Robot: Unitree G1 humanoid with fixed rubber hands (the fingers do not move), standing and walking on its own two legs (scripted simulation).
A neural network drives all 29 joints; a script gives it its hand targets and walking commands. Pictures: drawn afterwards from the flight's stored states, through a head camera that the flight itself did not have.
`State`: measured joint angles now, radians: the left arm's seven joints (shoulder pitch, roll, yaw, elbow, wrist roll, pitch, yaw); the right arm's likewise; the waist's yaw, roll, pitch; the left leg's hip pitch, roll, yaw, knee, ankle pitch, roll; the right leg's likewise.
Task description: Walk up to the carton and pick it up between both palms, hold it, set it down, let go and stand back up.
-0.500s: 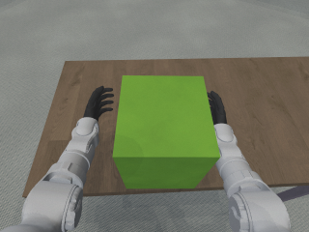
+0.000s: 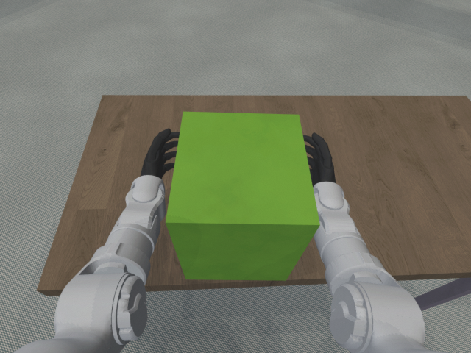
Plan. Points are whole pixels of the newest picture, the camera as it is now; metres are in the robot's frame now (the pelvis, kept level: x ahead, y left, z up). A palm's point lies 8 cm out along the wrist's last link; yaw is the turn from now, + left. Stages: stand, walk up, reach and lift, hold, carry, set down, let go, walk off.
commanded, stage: reach and lift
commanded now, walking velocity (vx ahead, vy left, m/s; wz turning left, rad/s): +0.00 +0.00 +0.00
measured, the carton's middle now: (238, 202) +0.40 +0.00 +0.00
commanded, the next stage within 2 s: none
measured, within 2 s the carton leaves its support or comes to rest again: leaves its support in 0.70 s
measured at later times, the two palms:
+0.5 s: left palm (158, 169) +0.43 +0.15 +0.05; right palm (321, 177) +0.43 -0.15 +0.05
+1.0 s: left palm (162, 154) +0.42 +0.13 +0.10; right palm (343, 168) +0.41 -0.16 +0.10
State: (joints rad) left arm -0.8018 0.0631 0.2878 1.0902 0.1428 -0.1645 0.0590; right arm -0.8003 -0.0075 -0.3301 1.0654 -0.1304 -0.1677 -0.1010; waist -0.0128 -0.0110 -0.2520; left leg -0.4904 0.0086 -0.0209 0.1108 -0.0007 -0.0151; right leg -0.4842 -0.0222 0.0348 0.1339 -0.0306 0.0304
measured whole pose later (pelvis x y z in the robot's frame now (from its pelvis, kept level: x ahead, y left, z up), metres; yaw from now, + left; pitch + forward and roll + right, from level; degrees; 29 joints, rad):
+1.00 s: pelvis +0.02 +0.00 +0.01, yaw -1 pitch +11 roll +0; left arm -0.68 -0.04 0.32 0.75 0.22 0.13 0.05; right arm -0.65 0.05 -0.32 0.69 -0.20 0.15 -0.06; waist -0.02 0.01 -0.19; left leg -0.15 0.01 0.01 -0.08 0.04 -0.01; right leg -0.17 -0.02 0.03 -0.04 0.01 0.03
